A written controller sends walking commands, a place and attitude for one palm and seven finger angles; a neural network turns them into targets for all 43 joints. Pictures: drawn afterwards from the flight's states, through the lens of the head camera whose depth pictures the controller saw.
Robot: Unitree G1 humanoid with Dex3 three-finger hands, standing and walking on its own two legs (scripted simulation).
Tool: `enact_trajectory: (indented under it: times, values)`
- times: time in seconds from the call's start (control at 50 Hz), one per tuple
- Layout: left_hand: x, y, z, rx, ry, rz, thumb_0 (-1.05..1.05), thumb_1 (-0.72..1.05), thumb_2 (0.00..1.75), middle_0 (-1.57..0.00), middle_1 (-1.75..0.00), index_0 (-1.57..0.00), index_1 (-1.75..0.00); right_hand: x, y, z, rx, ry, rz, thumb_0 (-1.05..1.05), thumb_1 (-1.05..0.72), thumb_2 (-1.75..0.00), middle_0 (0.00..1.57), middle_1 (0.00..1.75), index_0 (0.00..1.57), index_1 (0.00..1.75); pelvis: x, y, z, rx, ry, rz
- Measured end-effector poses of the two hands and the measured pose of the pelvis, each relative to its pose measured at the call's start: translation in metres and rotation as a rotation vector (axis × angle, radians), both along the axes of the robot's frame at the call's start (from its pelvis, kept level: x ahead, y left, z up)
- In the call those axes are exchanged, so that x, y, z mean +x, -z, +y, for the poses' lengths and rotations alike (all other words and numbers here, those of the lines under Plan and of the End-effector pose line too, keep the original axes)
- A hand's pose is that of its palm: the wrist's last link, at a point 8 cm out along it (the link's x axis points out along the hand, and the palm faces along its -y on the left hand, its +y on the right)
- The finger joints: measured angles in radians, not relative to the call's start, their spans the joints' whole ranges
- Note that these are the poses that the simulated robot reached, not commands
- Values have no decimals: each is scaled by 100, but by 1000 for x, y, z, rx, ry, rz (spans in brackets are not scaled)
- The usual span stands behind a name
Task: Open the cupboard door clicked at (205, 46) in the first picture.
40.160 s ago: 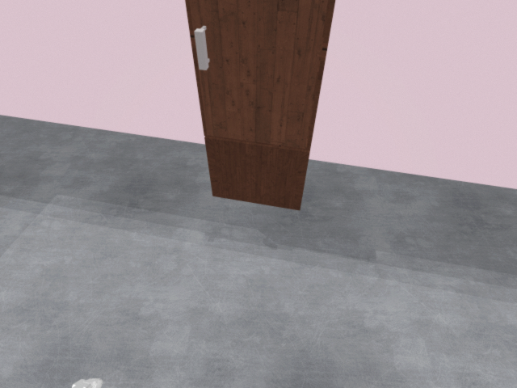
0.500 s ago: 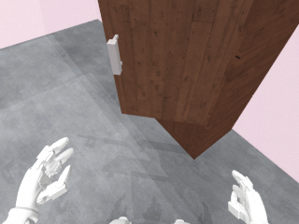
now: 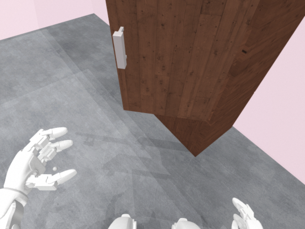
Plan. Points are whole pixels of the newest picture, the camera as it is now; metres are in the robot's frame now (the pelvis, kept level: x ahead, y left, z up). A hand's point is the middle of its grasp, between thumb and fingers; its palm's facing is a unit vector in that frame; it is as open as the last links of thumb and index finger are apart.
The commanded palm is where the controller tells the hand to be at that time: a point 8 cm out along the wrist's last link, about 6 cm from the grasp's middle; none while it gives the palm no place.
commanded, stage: raise the hand with hooked fingers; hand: left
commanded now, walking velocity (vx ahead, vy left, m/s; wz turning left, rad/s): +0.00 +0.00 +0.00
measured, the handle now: (121, 47) +0.66 +0.13 +0.10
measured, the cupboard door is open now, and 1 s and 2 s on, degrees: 43 43 43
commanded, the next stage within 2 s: move the hooked fingers beside the handle in 1.28 s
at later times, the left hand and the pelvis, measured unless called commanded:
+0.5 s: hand (34, 145) +0.28 +0.28 +0.10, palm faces -0.08 -1.00 -0.04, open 13.7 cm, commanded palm +0.26 +0.33 +0.10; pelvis +0.02 +0.02 +0.02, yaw +1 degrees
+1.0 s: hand (35, 126) +0.32 +0.28 +0.12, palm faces -0.11 -0.99 -0.02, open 14.0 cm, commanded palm +0.29 +0.33 +0.12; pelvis +0.03 +0.01 +0.03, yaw +0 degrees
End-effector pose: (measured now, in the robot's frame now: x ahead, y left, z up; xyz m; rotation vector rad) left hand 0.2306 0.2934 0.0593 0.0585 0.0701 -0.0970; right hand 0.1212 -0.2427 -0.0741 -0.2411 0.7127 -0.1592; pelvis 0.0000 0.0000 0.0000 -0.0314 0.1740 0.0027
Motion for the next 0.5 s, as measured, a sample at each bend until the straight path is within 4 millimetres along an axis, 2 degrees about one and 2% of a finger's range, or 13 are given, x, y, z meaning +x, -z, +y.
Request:
enact_trajectory:
  times: [0.08,0.18,0.36,0.5]
  values:
    - [5,-3,5,-5,7,-10,0,5,54,-26,-84,-26,-84,3,-6,-1,-24,-4,-1,1,-91,-90,20,30,20,30,4,-3,7,-3,0,-3]
    - [14,-9,12,-10,12,-20,0,-7,49,-27,-92,-27,-92,21,-17,2,-47,-16,-38,1,-91,-90,20,30,20,30,9,-6,14,-6,-1,-12]
    - [25,-29,29,-13,-11,-48,0,-28,40,-29,-105,-29,-105,60,-38,22,-33,-67,-126,1,-91,-90,20,30,20,30,18,-15,21,-12,-8,-32]
    - [34,-40,41,-19,-20,-43,-1,-42,34,-30,-114,-30,-115,72,-43,33,-18,-94,-129,1,-91,-90,20,30,20,30,21,-20,21,-14,-15,-46]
